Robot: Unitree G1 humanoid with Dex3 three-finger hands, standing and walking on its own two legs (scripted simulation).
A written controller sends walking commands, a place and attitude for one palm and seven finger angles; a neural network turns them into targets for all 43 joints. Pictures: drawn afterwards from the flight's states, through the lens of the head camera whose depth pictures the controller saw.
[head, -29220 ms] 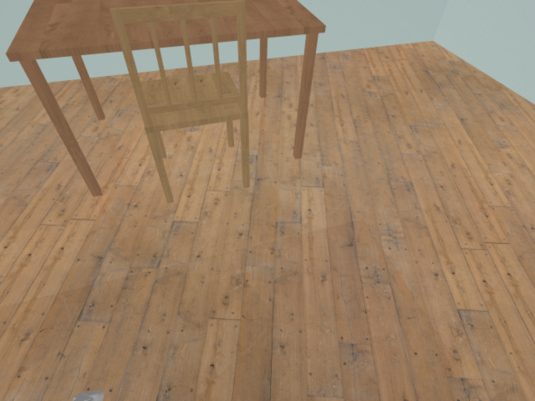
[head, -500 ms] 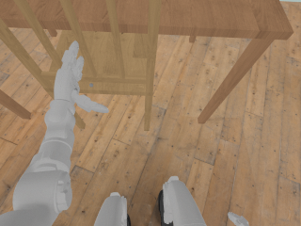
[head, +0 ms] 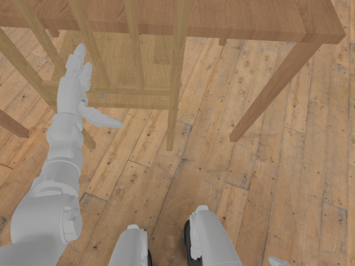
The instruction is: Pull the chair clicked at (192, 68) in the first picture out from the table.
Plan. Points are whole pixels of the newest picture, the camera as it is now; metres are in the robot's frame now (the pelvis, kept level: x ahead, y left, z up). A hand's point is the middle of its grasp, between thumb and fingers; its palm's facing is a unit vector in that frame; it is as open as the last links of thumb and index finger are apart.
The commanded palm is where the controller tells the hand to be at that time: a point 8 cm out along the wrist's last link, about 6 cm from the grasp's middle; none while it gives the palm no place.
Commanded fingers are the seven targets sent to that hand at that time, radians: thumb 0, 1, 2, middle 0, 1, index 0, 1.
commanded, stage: hook a spindle and tug to test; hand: left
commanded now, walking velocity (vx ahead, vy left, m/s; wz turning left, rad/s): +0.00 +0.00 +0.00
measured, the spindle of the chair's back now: (92, 45) +0.61 +0.15 +0.05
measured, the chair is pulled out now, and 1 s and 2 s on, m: -0.09 -0.09 -0.09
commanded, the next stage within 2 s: open the thumb and straighten the fingers in 1.50 s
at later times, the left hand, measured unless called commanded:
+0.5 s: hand (105, 96) +0.48 +0.12 +0.03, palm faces -0.11 -0.99 -0.03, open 13.2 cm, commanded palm +0.46 +0.18 +0.03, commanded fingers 0.00 0.12 0.56 -0.50 -1.45 -0.50 -1.45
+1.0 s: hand (105, 98) +0.48 +0.12 +0.03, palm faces -0.10 -0.99 -0.04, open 4.7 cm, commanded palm +0.44 +0.18 +0.03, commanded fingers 0.00 0.90 0.90 -0.50 -1.45 -0.50 -1.45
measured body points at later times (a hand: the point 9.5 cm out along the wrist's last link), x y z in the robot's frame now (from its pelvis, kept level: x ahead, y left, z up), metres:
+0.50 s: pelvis +0.01 +0.00 +0.00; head +0.16 +0.01 +0.43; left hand +0.48 +0.17 +0.03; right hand +0.06 -0.26 -0.12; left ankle +0.00 +0.10 -0.62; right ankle +0.09 -0.12 -0.62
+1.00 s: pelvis +0.00 +0.00 +0.00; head +0.15 +0.00 +0.43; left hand +0.47 +0.17 +0.03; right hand +0.05 -0.27 -0.12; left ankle +0.00 +0.10 -0.62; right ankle +0.09 -0.12 -0.62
